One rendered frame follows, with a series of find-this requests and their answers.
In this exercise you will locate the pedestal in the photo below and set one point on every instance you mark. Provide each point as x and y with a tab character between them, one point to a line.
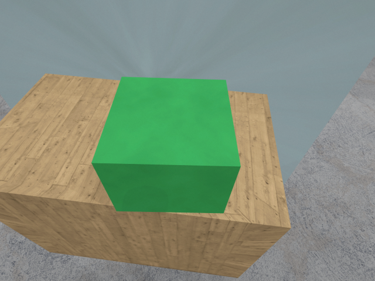
51	194

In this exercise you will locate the carton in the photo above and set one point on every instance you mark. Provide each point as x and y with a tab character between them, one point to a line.
168	145

